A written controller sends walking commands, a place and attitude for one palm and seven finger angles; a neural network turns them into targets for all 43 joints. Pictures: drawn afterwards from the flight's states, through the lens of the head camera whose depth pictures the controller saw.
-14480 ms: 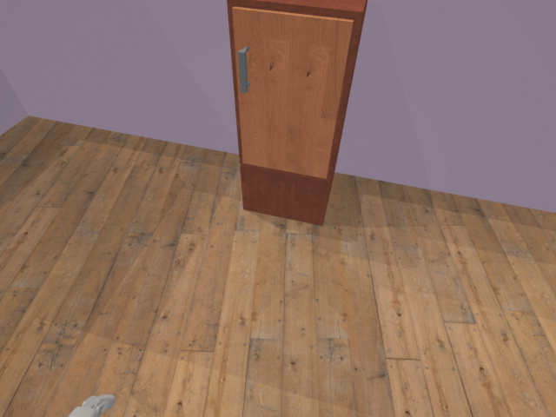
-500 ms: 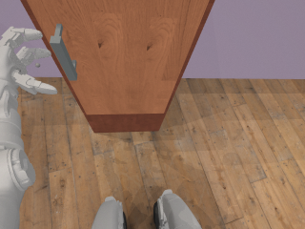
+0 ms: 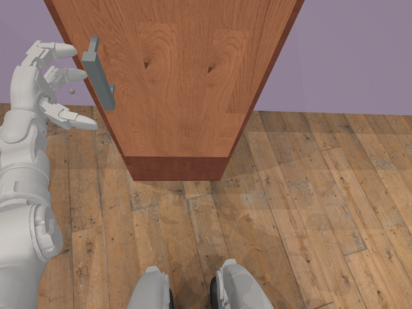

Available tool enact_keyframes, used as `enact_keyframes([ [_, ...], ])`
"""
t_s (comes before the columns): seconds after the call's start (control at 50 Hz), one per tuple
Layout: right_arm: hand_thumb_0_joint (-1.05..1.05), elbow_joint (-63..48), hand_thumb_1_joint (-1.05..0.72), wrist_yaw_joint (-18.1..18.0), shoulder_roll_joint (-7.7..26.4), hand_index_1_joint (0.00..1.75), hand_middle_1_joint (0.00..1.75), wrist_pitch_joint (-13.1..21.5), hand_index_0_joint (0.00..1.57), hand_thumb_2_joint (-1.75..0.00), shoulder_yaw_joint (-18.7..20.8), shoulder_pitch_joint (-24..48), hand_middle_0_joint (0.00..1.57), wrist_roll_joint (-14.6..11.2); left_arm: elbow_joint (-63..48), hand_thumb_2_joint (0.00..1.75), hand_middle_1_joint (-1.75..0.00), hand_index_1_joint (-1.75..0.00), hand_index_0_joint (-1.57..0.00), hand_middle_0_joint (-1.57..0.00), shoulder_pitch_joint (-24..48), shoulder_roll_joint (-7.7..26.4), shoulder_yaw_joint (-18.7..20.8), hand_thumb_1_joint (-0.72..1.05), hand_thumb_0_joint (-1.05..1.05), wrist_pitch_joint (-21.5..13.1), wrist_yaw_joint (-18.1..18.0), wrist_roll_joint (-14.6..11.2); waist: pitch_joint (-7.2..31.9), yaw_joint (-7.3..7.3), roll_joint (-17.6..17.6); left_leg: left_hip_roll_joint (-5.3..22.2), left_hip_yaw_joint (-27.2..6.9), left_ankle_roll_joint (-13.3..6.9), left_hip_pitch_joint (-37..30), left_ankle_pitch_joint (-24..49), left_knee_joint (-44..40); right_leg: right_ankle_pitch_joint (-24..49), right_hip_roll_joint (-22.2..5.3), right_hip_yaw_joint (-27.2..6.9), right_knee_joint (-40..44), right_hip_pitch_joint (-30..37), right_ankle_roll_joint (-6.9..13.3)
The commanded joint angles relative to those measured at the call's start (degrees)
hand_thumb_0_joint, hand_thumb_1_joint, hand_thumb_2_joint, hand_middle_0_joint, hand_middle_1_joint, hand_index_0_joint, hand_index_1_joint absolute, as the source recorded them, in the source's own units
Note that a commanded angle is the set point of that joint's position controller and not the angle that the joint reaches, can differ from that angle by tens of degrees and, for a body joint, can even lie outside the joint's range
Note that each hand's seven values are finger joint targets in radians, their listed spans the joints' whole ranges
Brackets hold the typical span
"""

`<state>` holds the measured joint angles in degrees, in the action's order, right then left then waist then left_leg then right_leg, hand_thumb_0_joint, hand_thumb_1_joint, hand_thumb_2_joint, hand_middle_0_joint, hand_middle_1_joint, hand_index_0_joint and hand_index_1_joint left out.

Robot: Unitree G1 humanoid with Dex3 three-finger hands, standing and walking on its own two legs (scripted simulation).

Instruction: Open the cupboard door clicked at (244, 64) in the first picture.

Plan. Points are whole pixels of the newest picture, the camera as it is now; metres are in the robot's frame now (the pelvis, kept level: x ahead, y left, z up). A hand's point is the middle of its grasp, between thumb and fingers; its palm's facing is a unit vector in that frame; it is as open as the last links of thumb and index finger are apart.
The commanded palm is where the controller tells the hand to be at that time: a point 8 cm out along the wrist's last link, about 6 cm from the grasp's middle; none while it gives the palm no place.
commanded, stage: move the hooked fingers beside the handle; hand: left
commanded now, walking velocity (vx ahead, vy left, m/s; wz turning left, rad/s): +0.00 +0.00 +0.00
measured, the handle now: (102, 76) +0.54 +0.17 +0.06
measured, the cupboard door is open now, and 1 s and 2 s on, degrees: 0 0 0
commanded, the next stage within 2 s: slide the fingers in behind the handle in 0.06 s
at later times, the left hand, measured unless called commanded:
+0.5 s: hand (72, 90) +0.50 +0.21 +0.07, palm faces -0.01 -1.00 -0.02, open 14.3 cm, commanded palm +0.48 +0.24 +0.06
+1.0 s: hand (77, 93) +0.49 +0.20 +0.07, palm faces +0.02 -1.00 -0.02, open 14.8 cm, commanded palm +0.48 +0.20 +0.06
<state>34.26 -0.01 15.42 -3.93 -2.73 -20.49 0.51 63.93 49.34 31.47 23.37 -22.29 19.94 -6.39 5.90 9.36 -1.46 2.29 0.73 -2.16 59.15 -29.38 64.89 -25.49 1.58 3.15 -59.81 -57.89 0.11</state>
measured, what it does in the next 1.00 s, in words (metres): stands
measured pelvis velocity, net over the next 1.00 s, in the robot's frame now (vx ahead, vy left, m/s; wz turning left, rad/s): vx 0.01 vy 0.00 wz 0.04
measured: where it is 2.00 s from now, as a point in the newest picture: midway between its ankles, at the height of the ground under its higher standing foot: outside the picture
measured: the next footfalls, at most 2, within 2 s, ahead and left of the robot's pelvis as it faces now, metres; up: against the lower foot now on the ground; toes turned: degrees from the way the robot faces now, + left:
none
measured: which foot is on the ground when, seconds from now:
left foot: down 0.00-1.00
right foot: down 0.00-1.00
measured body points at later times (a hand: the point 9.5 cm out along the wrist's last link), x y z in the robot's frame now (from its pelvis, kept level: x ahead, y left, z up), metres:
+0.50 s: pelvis +0.00 -0.01 +0.00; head +0.14 +0.02 +0.43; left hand +0.49 +0.26 +0.07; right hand +0.02 -0.28 -0.11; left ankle +0.01 +0.09 -0.65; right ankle +0.02 -0.13 -0.65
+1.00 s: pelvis +0.01 +0.00 +0.00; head +0.14 +0.03 +0.43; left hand +0.48 +0.26 +0.07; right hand +0.04 -0.26 -0.11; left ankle +0.01 +0.09 -0.65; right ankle +0.02 -0.13 -0.65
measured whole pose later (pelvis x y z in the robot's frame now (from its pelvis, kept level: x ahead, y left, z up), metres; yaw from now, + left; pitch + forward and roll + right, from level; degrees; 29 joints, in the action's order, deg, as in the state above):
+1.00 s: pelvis +0.01 +0.00 +0.00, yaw +2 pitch +23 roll -4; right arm 37.6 1.5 14.5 -2.6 -1.2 -20.6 1.0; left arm 62.4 49.1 25.5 14.4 -22.9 12.5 -9.5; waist 6.7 6.9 -1.7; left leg 0.9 -1.2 -1.9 57.7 -29.0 63.7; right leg -26.0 0.5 5.0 -58.5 -55.4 0.3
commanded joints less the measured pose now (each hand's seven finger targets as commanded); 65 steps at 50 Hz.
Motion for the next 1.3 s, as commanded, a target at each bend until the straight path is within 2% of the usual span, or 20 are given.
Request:
enact_keyframes([
  [0.0,0.00,-2.45,-0.90,-0.86,11.09,0.30,0.30,0.58,0.20,-0.90,3.96,-10.46,0.20,-0.12,-13.57,0.30,-1.20,-1.20,-0.30,-0.30,24.66,15.70,2.23,-0.50,0.00,-4.12,0.18,-0.62,30.80,0.45,-8.01,-0.11,-5.01,1.19,-26.10,29.74,-6.85,18.70,1.72,-0.80,5.27,10.75,1.50],
  [0.04,0.00,-1.81,-0.90,-0.96,10.79,0.30,0.30,0.55,0.20,-0.90,3.74,-10.10,0.20,-0.38,-11.57,0.30,-1.20,-1.20,-0.30,-0.30,25.65,14.53,0.83,-0.50,0.00,-3.57,0.54,-0.38,28.77,1.46,-7.30,-0.20,-4.68,0.96,-24.18,26.72,-7.04,17.81,1.62,-1.02,5.80,10.40,1.25],
  [0.08,0.00,-2.02,-0.90,-1.19,10.96,0.30,0.30,0.56,0.20,-0.90,3.56,-10.02,0.20,-0.52,-9.65,0.30,-1.20,-1.20,-0.30,-0.30,24.61,16.44,2.29,-0.50,0.00,-3.02,0.77,-0.51,26.58,1.18,-6.39,-0.50,-4.01,0.58,-20.55,23.43,-7.34,16.87,1.54,-1.50,6.27,12.01,1.23],
  [0.14,0.00,-1.83,-0.90,-1.50,11.02,0.30,0.30,0.84,0.20,-0.90,3.44,-10.38,0.20,-0.43,-9.69,0.30,-1.20,-1.20,-0.30,-0.30,25.58,18.60,3.60,-0.50,0.00,-3.29,1.60,-0.67,28.28,0.89,-6.69,-0.62,-3.87,0.42,-20.26,24.28,-6.83,18.44,1.45,-1.92,5.88,13.49,1.32],
  [0.3,0.00,-2.11,-0.90,-0.85,10.50,0.30,0.30,1.29,0.20,-0.90,3.96,-10.41,0.20,-0.33,-13.01,0.30,-1.20,-1.20,-0.30,-0.30,24.80,10.72,-1.60,-0.50,0.00,-3.62,2.40,-1.99,29.77,1.39,-9.84,-0.32,-4.19,0.71,-25.38,27.69,-6.76,18.82,1.65,-1.23,5.79,10.21,1.57],
  [0.4,0.00,-1.19,-0.90,-0.90,10.80,0.30,0.30,1.41,0.20,-0.90,4.03,-10.73,0.20,-0.33,-11.46,0.30,-1.20,-1.20,-0.30,-0.30,26.22,10.37,-2.06,-0.50,0.00,-3.40,0.76,-1.33,26.99,2.41,-6.00,-0.55,-4.17,0.26,-22.17,23.01,-7.06,16.33,1.62,-1.37,6.46,10.15,1.38],
  [0.5,0.00,-1.08,-0.90,-0.59,10.40,0.30,0.30,1.87,0.20,-0.90,4.23,-10.75,0.20,-0.10,-13.03,0.30,-1.20,-1.20,-0.30,-0.30,26.94,7.50,-4.28,-0.50,0.00,-3.78,0.69,-1.13,29.56,1.88,-10.41,-0.70,-4.42,0.74,-25.85,25.41,-7.07,16.76,1.49,-1.12,6.11,9.10,1.80],
  [0.54,0.00,-0.56,-0.90,-0.49,10.58,0.30,0.30,1.71,0.20,-0.90,4.46,-10.86,0.20,-0.06,-12.72,0.30,-1.20,-1.20,-0.30,-0.30,24.46,8.28,-3.11,-0.50,0.00,-3.76,0.63,-1.34,30.86,1.38,-8.97,-0.41,-4.65,1.01,-27.02,28.04,-6.97,18.66,1.49,-0.97,6.10,9.92,1.64],
  [0.58,0.00,-0.68,-0.90,-0.29,10.13,0.30,0.30,1.74,0.20,-0.90,4.38,-10.26,0.20,-0.19,-13.22,0.30,-1.20,-1.20,-0.30,-0.30,25.21,4.41,-6.22,-0.50,0.00,-3.63,0.59,-1.66,29.62,2.25,-8.34,-0.41,-4.60,0.91,-26.89,27.11,-7.16,18.25,1.52,-0.82,6.47,9.24,1.53],
  [0.64,0.00,0.05,-0.90,-0.26,10.29,0.30,0.30,1.81,0.20,-0.90,4.35,-10.26,0.20,-0.13,-12.21,0.30,-1.20,-1.20,-0.30,-0.30,27.71,3.03,-7.73,-0.50,0.00,-3.65,0.11,-1.50,26.54,3.08,-8.53,-0.29,-5.27,1.14,-26.95,25.41,-7.52,15.93,1.57,-0.39,6.65,6.54,1.67],
  [0.74,0.00,0.56,-0.90,0.11,9.99,0.30,0.30,2.28,0.20,-0.90,4.81,-10.35,0.20,0.29,-14.58,0.30,-1.20,-1.20,-0.30,-0.30,28.64,-1.21,-10.65,-0.50,0.00,-4.65,-1.31,-1.08,28.85,3.01,-10.97,-0.01,-6.43,1.90,-31.60,28.93,-7.58,15.41,1.42,0.36,6.21,3.95,1.94],
  [0.8,0.00,0.70,-0.90,0.33,9.90,0.30,0.30,2.34,0.20,-0.90,4.78,-10.53,0.20,0.37,-13.32,0.30,-1.20,-1.20,-0.30,-0.30,27.93,-3.80,-12.15,-0.50,0.00,-4.59,-1.97,-1.47,27.20,3.78,-8.88,-0.11,-6.51,1.69,-31.10,29.43,-7.60,15.86,1.54,0.68,6.46,3.86,1.95],
  [0.86,0.00,0.92,-0.90,0.51,9.93,0.30,0.30,2.14,0.20,-0.90,5.11,-10.31,0.20,0.36,-14.76,0.30,-1.20,-1.20,-0.30,-0.30,28.03,-3.44,-12.06,-0.50,0.00,-4.91,-2.34,-1.03,29.53,3.18,-9.08,-0.11,-6.62,1.99,-32.19,30.52,-7.57,16.51,1.38,0.54,6.42,4.72,1.89],
  [0.9,0.00,0.76,-0.90,0.80,9.27,0.30,0.30,2.42,0.20,-0.90,5.05,-10.11,0.20,0.48,-15.95,0.30,-1.20,-1.20,-0.30,-0.30,28.00,-8.11,-15.52,-0.50,0.00,-5.13,-2.24,-1.36,29.63,3.57,-10.64,-0.05,-7.03,2.29,-34.19,33.48,-7.55,16.81,1.35,1.00,6.21,3.53,2.02],
  [0.94,0.00,1.35,-0.90,0.87,9.63,0.30,0.30,2.13,0.20,-0.90,5.25,-9.90,0.20,0.48,-15.26,0.30,-1.20,-1.20,-0.30,-0.30,27.36,-6.68,-14.39,-0.50,0.00,-5.22,-2.72,-1.25,29.22,3.22,-9.66,0.14,-7.34,2.64,-34.32,32.16,-7.85,15.91,1.47,1.11,6.52,3.46,1.97],
  [0.98,0.00,1.34,-0.90,0.97,9.25,0.30,0.30,2.22,0.20,-0.90,5.10,-9.33,0.20,0.44,-14.33,0.30,-1.20,-1.20,-0.30,-0.30,28.36,-10.20,-17.06,-0.50,0.00,-4.96,-3.18,-1.20,26.39,4.17,-8.26,-0.19,-7.04,2.14,-32.20,28.14,-8.36,14.69,1.37,1.21,7.02,3.23,1.96],
  [1.02,0.00,1.56,-0.90,1.12,9.22,0.30,0.30,2.50,0.20,-0.90,5.33,-9.50,0.20,0.62,-16.98,0.30,-1.20,-1.20,-0.30,-0.30,30.38,-10.57,-17.75,-0.50,0.00,-5.67,-3.58,-0.95,28.96,3.93,-11.09,-0.16,-7.49,2.60,-35.04,31.28,-8.12,15.27,1.30,1.20,6.66,2.79,2.06],
  [1.08,0.00,1.97,-0.90,1.22,9.17,0.30,0.30,2.47,0.20,-0.90,5.43,-9.33,0.20,0.72,-15.80,0.30,-1.20,-1.20,-0.30,-0.30,29.78,-12.01,-18.65,-0.50,0.00,-5.70,-4.35,-0.78,27.83,4.49,-8.51,-0.16,-7.44,2.43,-33.71,29.51,-8.11,15.10,1.28,1.41,6.75,2.88,1.99],
  [1.14,0.00,2.21,-0.90,1.56,8.96,0.30,0.30,2.64,0.20,-0.90,5.60,-9.25,0.20,0.80,-16.43,0.30,-1.20,-1.20,-0.30,-0.30,29.47,-14.20,-20.24,-0.50,0.00,-5.99,-4.58,-0.74,28.59,4.17,-10.21,-0.18,-7.74,2.76,-35.60,31.86,-7.99,15.54,1.27,1.49,6.64,2.32,2.11],
  [1.28,0.00,2.33,-0.90,1.91,8.50,0.30,0.30,2.95,0.20,-0.90,5.71,-8.45,0.20,0.73,-17.30,0.30,-1.20,-1.20,-0.30,-0.30,29.77,-18.94,-24.01,-0.50,0.00,-6.20,-5.41,-0.57,27.62,5.05,-8.69,-0.39,-7.69,2.32,-34.86,29.68,-8.30,15.37,1.20,1.71,6.90,2.61,2.05],
])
